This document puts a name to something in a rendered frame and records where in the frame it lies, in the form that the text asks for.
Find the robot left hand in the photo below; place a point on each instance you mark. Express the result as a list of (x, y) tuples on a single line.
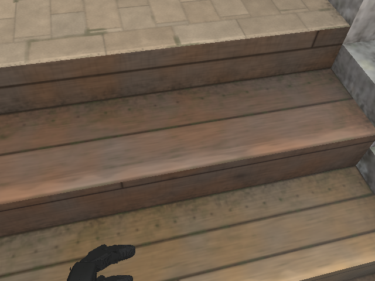
[(97, 260)]

